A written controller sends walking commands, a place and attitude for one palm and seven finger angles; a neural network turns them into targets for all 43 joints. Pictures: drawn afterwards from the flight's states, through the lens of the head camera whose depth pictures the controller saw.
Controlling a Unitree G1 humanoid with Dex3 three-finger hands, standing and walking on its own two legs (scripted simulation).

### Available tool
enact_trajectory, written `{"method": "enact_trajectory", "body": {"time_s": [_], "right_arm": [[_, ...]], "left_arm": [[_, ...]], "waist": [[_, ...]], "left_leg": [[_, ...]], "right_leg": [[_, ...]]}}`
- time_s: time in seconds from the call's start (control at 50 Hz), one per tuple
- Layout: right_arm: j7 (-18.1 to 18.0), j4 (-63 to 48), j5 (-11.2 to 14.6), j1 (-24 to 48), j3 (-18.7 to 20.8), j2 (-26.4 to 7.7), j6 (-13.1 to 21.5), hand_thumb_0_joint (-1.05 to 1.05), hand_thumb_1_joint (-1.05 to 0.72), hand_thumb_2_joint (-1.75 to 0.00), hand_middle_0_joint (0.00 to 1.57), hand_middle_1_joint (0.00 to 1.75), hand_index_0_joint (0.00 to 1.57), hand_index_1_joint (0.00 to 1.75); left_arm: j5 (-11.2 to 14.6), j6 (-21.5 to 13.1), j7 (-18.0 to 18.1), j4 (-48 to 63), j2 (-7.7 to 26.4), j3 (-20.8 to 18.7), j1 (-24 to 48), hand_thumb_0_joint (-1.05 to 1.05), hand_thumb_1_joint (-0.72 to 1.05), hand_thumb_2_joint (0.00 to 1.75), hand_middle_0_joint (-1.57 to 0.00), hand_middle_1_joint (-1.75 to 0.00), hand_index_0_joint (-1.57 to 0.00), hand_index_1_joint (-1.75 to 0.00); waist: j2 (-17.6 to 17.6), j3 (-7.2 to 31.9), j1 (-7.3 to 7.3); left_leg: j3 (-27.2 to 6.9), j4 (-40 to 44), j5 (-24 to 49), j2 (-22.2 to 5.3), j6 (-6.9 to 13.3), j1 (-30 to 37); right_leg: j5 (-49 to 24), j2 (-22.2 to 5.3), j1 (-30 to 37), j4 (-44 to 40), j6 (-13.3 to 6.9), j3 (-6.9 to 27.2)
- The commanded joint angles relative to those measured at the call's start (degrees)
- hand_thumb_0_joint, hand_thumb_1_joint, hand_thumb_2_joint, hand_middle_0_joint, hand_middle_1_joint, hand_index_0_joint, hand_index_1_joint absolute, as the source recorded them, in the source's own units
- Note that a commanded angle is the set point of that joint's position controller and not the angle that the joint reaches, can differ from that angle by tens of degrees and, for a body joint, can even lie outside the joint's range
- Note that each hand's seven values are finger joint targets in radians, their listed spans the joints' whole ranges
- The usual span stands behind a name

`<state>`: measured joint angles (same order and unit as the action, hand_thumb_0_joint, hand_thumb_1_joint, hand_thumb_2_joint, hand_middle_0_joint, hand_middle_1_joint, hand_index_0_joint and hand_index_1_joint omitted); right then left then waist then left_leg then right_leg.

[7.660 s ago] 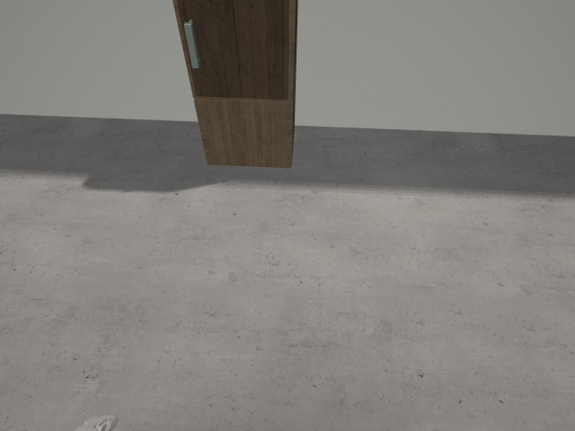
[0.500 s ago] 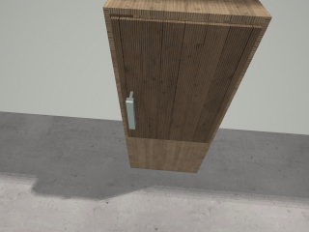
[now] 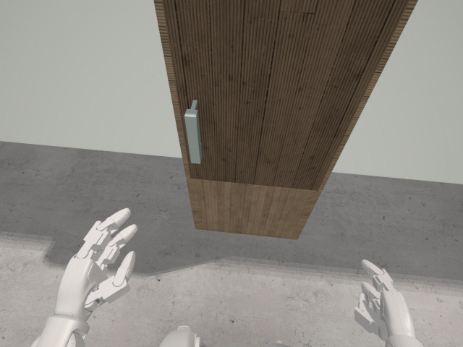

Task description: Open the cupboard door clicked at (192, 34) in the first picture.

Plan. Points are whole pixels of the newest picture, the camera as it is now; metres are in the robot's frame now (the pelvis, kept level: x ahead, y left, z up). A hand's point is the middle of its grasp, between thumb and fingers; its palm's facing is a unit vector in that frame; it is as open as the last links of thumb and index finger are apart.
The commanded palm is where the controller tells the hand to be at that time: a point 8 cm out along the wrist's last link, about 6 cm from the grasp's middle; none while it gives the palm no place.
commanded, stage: raise the hand with hooked fingers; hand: left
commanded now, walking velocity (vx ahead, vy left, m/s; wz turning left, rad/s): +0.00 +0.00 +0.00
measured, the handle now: (195, 132) +0.61 +0.13 -0.04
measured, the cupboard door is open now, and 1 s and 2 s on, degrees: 0 0 0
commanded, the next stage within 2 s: move the hooked fingers beside the handle in 1.78 s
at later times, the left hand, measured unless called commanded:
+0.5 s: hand (93, 289) +0.21 +0.24 -0.01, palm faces -0.05 -1.00 -0.03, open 10.9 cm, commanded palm +0.19 +0.29 -0.01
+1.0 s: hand (65, 277) +0.23 +0.29 -0.01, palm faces -0.05 -1.00 -0.05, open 13.6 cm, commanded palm +0.22 +0.34 -0.01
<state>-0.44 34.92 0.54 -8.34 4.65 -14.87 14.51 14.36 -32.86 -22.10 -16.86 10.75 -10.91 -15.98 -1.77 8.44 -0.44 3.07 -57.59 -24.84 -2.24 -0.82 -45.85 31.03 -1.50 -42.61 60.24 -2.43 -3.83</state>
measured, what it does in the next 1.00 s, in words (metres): shifts its weight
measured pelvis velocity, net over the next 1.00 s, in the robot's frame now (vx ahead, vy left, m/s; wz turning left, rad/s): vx -0.03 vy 0.04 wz -0.01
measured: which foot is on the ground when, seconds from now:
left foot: down 0.00-1.00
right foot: down 0.00-1.00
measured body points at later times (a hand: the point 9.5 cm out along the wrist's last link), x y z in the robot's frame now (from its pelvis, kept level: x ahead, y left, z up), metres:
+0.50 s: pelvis -0.04 +0.02 -0.04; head +0.04 +0.03 +0.40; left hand +0.21 +0.29 +0.00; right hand +0.11 -0.22 -0.14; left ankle +0.03 +0.13 -0.67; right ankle -0.01 -0.09 -0.67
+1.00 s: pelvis -0.03 +0.04 -0.04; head +0.06 +0.07 +0.40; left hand +0.23 +0.34 -0.01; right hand +0.17 -0.20 -0.11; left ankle +0.03 +0.13 -0.67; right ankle -0.01 -0.09 -0.67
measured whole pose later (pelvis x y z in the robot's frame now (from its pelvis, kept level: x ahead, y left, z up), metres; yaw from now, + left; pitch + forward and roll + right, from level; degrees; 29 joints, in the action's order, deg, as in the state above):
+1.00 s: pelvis -0.03 +0.04 -0.04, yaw +0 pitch +18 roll -5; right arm -2.5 29.3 1.5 -11.8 -1.2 -14.8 12.1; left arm 19.6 -23.0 -28.0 -14.7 20.8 -20.0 -7.9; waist 0.6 8.8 -0.1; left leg 0.0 -73.1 -28.5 -2.6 2.7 -63.3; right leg 32.0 -1.2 -56.0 69.9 0.2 -6.1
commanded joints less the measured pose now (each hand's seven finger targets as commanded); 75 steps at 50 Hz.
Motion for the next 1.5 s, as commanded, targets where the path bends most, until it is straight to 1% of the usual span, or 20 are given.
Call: {"method": "enact_trajectory", "body": {"time_s": [0.0,0.04,0.06,0.12,0.16,0.2,0.24,0.32,0.34,0.42,0.54,0.6,0.64,0.76,0.86,1.26,1.3,1.34,1.44,1.48], "right_arm": [[-0.66,-13.00,1.01,2.46,2.07,-6.48,1.88,0.00,-0.90,-0.90,0.20,0.30,0.20,0.30],[-1.41,-13.45,1.08,1.00,1.56,-6.26,1.40,0.00,-0.90,-0.90,0.20,0.30,0.20,0.30],[-1.85,-13.34,1.10,0.30,1.41,-5.96,1.48,0.00,-0.90,-0.90,0.20,0.30,0.20,0.30],[-3.25,-11.87,0.79,-1.24,0.31,-6.43,1.77,0.00,-0.90,-0.90,0.20,0.30,0.20,0.30],[-3.92,-10.49,0.89,-1.56,-0.11,-6.51,1.96,0.00,-0.90,-0.90,0.20,0.30,0.20,0.30],[-4.33,-9.85,1.20,-1.39,-0.50,-6.84,2.23,0.00,-0.90,-0.90,0.20,0.30,0.20,0.30],[-4.41,-10.21,1.47,-1.03,-0.77,-6.77,1.98,0.00,-0.90,-0.90,0.20,0.30,0.20,0.30],[-4.18,-10.40,1.55,0.07,-1.03,-6.13,1.01,0.00,-0.90,-0.90,0.20,0.30,0.20,0.30],[-3.98,-10.86,1.43,-0.01,-1.11,-5.91,0.94,0.00,-0.90,-0.90,0.20,0.30,0.20,0.30],[-3.58,-10.31,1.26,-0.97,-1.23,-6.31,1.11,0.00,-0.90,-0.90,0.20,0.30,0.20,0.30],[-3.43,-10.38,1.29,-3.09,-0.79,-7.90,1.42,0.00,-0.90,-0.90,0.20,0.30,0.20,0.30],[-3.29,-10.39,1.35,-3.86,-0.77,-8.30,1.45,0.00,-0.90,-0.90,0.20,0.30,0.20,0.30],[-3.10,-10.85,1.25,-4.03,-0.71,-8.56,1.32,0.00,-0.90,-0.90,0.20,0.30,0.20,0.30],[-2.73,-11.22,1.17,-4.42,-0.86,-9.35,0.55,0.00,-0.90,-0.90,0.20,0.30,0.20,0.30],[-2.61,-11.76,1.19,-4.86,-1.09,-9.78,-0.04,0.00,-0.90,-0.90,0.20,0.30,0.20,0.30],[-3.12,-11.20,1.58,-6.22,-1.65,-11.02,-0.42,0.00,-0.90,-0.90,0.20,0.30,0.20,0.30],[-2.98,-11.46,1.75,-6.18,-1.44,-10.96,-0.27,0.00,-0.90,-0.90,0.20,0.30,0.20,0.30],[-2.77,-11.71,1.72,-6.46,-1.43,-11.07,-0.17,0.00,-0.90,-0.90,0.20,0.30,0.20,0.30],[-2.43,-11.72,1.72,-6.43,-1.37,-10.96,-0.43,0.00,-0.90,-0.90,0.20,0.30,0.20,0.30],[-2.57,-11.89,1.78,-6.58,-1.25,-10.85,-0.72,0.00,-0.90,-0.90,0.20,0.30,0.20,0.30]], "left_arm": [[6.64,-3.91,-6.59,9.65,10.63,-10.02,-3.41,0.00,0.50,0.73,-0.23,-0.55,-0.23,-0.55],[7.80,-3.29,-5.62,17.21,12.24,-10.02,4.01,0.00,0.46,0.71,-0.23,-0.58,-0.23,-0.58],[7.57,-3.54,-4.78,21.03,11.65,-8.69,4.68,0.00,0.43,0.70,-0.23,-0.60,-0.23,-0.60],[6.01,-3.52,-3.36,27.68,12.42,-4.94,11.30,0.00,0.36,0.67,-0.24,-0.64,-0.24,-0.64],[4.86,-1.70,-3.26,25.21,12.56,-4.13,10.43,0.00,0.32,0.65,-0.24,-0.68,-0.24,-0.68],[4.63,0.96,-3.53,22.65,13.38,-4.73,9.47,0.00,0.27,0.63,-0.25,-0.70,-0.25,-0.70],[5.52,4.23,-4.00,19.99,14.95,-7.54,6.86,0.00,0.22,0.61,-0.25,-0.74,-0.25,-0.74],[7.01,8.47,-3.37,15.73,16.29,-11.85,2.93,0.00,0.13,0.57,-0.25,-0.80,-0.25,-0.80],[7.04,8.31,-3.03,17.26,15.83,-11.59,3.55,0.00,0.11,0.56,-0.26,-0.81,-0.26,-0.81],[6.63,6.27,-1.66,15.36,14.24,-9.94,5.84,0.00,0.01,0.52,-0.26,-0.87,-0.26,-0.87],[5.89,3.50,-2.31,14.67,15.84,-10.28,7.56,0.00,-0.13,0.46,-0.27,-0.96,-0.27,-0.96],[6.12,3.12,-2.43,16.19,16.82,-11.20,7.78,0.00,-0.20,0.43,-0.28,-1.00,-0.28,-1.00],[6.06,3.18,-2.53,17.69,17.45,-11.65,7.90,0.00,-0.24,0.41,-0.28,-1.03,-0.28,-1.03],[5.66,4.08,-2.56,17.17,17.70,-11.49,9.50,0.00,-0.38,0.35,-0.29,-1.12,-0.29,-1.12],[6.31,5.41,-4.58,14.74,19.22,-13.09,11.38,0.00,-0.50,0.30,-0.30,-1.20,-0.30,-1.20],[9.51,7.73,-12.05,5.41,28.01,-20.70,21.56,0.00,-0.50,0.30,-0.30,-1.20,-0.30,-1.20],[9.83,7.76,-12.53,6.14,26.49,-19.39,20.56,0.00,-0.50,0.30,-0.30,-1.20,-0.30,-1.20],[10.24,8.01,-12.92,6.26,27.34,-20.10,19.83,0.00,-0.50,0.30,-0.30,-1.20,-0.30,-1.20],[10.00,7.52,-11.61,7.36,28.00,-20.62,19.69,0.00,-0.50,0.30,-0.30,-1.20,-0.30,-1.20],[10.10,7.47,-11.07,6.09,27.42,-20.96,18.62,0.00,-0.50,0.30,-0.30,-1.20,-0.30,-1.20]], "waist": [[-0.35,13.66,3.71],[2.59,14.33,2.12],[5.64,14.86,1.52],[5.13,13.51,-2.00],[6.59,12.01,-2.36],[6.68,11.77,-2.01],[5.73,14.21,-0.30],[3.45,15.28,1.95],[4.15,15.91,1.94],[2.37,12.10,0.72],[3.07,13.27,0.34],[5.88,14.99,0.72],[7.83,16.33,0.99],[9.93,15.16,0.04],[9.40,15.77,-0.06],[8.75,19.13,0.18],[9.01,19.46,0.22],[7.94,21.09,0.68],[9.25,18.96,0.55],[7.09,18.72,0.45]], "left_leg": [[-0.55,-6.48,9.65,3.53,1.26,-4.03],[-1.44,-8.74,6.95,2.45,1.79,-4.91],[-1.63,-9.23,6.86,1.86,2.16,-3.42],[-3.22,-10.96,6.06,0.73,3.04,-3.67],[-3.83,-10.34,3.84,0.54,3.03,-4.58],[-4.45,-9.25,2.70,0.58,3.04,-4.82],[-4.58,-8.63,3.44,0.79,2.95,-5.25],[-4.88,-6.71,5.03,0.96,2.72,-5.24],[-4.67,-6.24,5.12,0.98,2.71,-4.85],[-5.68,-4.31,1.91,0.90,2.62,-4.49],[-6.24,-2.84,-0.33,0.99,2.63,-2.81],[-6.92,-1.69,0.96,0.90,2.38,-0.08],[-7.36,-1.44,3.14,0.70,2.07,2.03],[-8.97,-0.35,2.30,0.39,1.31,4.21],[-9.18,-1.12,4.82,0.34,1.02,4.87],[-7.39,-5.40,8.24,0.62,1.87,1.52],[-7.23,-5.33,8.81,0.64,1.95,2.22],[-7.22,-5.85,11.04,0.55,2.00,2.03],[-6.94,-5.52,9.18,0.59,1.99,0.88],[-6.52,-5.76,8.06,0.77,2.21,-0.57]], "right_leg": [[-15.22,-0.22,3.12,-4.22,2.06,10.11],[-7.79,0.26,0.01,-4.98,2.19,11.55],[-6.57,0.67,-1.74,-4.90,1.96,11.07],[-5.10,1.85,-6.60,-3.99,1.78,10.10],[-1.64,2.16,-8.71,-4.31,1.37,8.86],[0.22,2.34,-8.93,-4.67,1.26,7.81],[0.18,2.29,-6.57,-4.79,1.30,7.69],[-0.45,2.13,-3.28,-5.10,1.47,6.81],[-0.78,1.98,-3.63,-4.72,1.56,6.23],[1.87,2.77,-7.91,-3.78,1.16,3.71],[0.79,2.90,-10.71,-1.84,1.01,1.86],[-2.13,2.96,-10.67,-0.70,0.76,0.64],[-4.32,3.15,-11.09,0.39,0.51,-0.01],[-4.97,3.32,-13.78,1.17,0.48,-1.05],[-6.31,3.66,-13.93,1.30,0.41,-1.24],[-7.61,3.91,-13.21,1.60,0.32,0.26],[-8.07,3.83,-13.04,1.39,0.38,0.32],[-9.67,3.94,-11.97,1.89,0.33,0.34],[-8.17,3.88,-12.67,1.68,0.34,0.48],[-7.55,3.78,-11.72,1.25,0.61,0.84]]}}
